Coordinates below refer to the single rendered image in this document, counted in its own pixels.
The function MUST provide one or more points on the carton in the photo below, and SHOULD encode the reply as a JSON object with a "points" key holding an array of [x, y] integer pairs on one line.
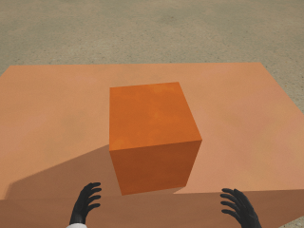
{"points": [[153, 137]]}

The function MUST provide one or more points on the right robot hand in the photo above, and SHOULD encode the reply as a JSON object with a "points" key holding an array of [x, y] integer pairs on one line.
{"points": [[245, 213]]}

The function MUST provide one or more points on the left robot hand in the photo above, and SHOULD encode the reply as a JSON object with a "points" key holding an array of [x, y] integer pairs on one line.
{"points": [[81, 206]]}

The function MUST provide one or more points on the pedestal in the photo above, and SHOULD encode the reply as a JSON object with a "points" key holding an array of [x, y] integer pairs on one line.
{"points": [[54, 141]]}

